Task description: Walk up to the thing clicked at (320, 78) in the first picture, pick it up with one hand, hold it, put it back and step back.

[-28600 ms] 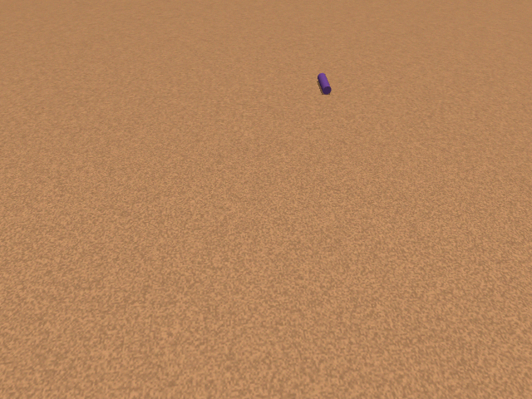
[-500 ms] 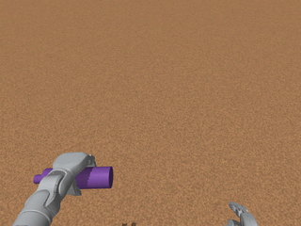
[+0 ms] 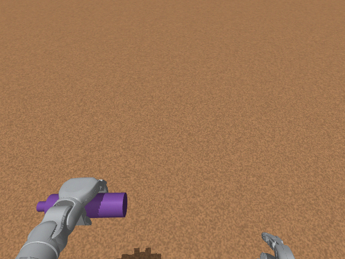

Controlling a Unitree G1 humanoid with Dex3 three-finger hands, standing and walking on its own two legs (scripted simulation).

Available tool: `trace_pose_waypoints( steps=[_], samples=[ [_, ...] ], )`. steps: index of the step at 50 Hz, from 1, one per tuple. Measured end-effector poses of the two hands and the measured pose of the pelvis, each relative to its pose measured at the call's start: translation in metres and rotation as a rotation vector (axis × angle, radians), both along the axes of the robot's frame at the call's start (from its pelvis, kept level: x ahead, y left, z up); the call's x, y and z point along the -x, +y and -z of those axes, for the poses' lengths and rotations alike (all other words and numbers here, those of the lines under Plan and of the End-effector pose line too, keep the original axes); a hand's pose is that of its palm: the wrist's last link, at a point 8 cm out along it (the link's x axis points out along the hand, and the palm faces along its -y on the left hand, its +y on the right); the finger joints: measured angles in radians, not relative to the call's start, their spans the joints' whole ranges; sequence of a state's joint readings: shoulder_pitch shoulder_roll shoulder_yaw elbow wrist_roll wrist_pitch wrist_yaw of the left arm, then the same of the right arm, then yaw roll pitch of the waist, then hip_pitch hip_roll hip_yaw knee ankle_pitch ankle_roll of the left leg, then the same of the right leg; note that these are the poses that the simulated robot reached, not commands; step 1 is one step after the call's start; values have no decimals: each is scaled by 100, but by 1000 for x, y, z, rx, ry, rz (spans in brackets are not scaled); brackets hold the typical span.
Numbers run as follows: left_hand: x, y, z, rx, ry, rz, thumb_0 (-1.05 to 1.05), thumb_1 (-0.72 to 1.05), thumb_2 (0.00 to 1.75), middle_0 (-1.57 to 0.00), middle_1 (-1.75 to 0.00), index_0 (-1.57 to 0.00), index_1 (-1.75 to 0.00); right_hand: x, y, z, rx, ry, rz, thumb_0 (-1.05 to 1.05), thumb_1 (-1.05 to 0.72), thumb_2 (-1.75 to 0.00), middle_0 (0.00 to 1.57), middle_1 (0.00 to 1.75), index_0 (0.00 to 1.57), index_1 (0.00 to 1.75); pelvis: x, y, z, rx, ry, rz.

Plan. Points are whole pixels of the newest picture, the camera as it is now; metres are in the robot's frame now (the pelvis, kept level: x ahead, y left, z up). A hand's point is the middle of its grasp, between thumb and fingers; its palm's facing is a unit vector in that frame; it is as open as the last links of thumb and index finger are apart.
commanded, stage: crouch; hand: left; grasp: from above
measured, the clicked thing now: (82, 205) +0.29 +0.24 -0.09
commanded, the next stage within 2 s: lower in 1.66 s
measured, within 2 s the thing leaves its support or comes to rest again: neither
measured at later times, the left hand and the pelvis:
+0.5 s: hand (104, 217) +0.32 +0.24 -0.31, palm faces -0.45 +0.03 -0.89, open 9.1 cm; pelvis -0.04 +0.01 -0.17, yaw +0 degrees
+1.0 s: hand (113, 226) +0.34 +0.25 -0.50, palm faces -0.47 +0.00 -0.88, open 9.2 cm; pelvis -0.06 +0.01 -0.32, yaw -1 degrees
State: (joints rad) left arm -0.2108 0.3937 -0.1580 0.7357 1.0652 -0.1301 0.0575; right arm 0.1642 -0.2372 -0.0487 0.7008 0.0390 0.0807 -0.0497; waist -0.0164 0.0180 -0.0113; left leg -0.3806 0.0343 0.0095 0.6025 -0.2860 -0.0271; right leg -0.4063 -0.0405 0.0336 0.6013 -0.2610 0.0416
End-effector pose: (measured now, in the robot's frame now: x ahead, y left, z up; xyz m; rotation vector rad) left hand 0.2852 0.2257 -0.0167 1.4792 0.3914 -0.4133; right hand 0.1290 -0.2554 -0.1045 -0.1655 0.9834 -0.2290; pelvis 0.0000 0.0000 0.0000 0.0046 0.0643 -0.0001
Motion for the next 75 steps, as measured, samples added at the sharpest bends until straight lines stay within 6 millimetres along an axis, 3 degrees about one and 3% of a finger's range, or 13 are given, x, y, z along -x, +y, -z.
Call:
trace_pose_waypoints(
  steps=[5,10,18,25,32,43,53,75],
  samples=[
    [-1,3,34,-31,0,9,-1,8,53,-76,-57,-76,-54,15,-7,15,21,61,-6,1,-90,-90,20,30,20,30,5,0,14,6,67,-8],
    [-6,5,79,-57,-6,23,-1,7,54,-75,-58,-76,-55,41,-18,42,55,139,0,1,-90,-90,20,30,20,30,13,1,41,15,161,-14],
    [-25,7,164,-83,-40,25,-1,8,52,-75,-58,-76,-55,94,-29,109,115,273,38,0,-90,-90,20,30,20,30,28,6,107,28,327,-14],
    [-43,11,232,-94,-53,-4,-1,8,54,-74,-60,-75,-57,126,-21,174,119,343,70,1,-90,-90,20,30,20,30,39,10,168,38,434,-10],
    [-51,16,299,-80,-23,-6,-1,7,57,-73,-64,-73,-61,133,-7,233,90,358,39,1,-90,-90,20,30,20,30,50,12,222,50,510,-14],
    [-58,24,391,-54,-17,11,-1,6,58,-71,-68,-72,-65,112,-4,305,89,353,-72,0,-90,-90,20,30,21,30,56,12,294,75,580,-20],
    [-69,24,438,-52,-24,-6,-1,5,60,-71,-69,-71,-66,109,-14,338,106,357,-111,0,-90,-90,20,30,20,30,59,9,333,84,586,-15],
    [-73,28,501,-39,-1,17,-1,7,61,-66,-73,-67,-70,155,-14,383,91,454,-93,0,-91,-90,20,30,20,30,70,11,389,96,560,1]
  ],
)
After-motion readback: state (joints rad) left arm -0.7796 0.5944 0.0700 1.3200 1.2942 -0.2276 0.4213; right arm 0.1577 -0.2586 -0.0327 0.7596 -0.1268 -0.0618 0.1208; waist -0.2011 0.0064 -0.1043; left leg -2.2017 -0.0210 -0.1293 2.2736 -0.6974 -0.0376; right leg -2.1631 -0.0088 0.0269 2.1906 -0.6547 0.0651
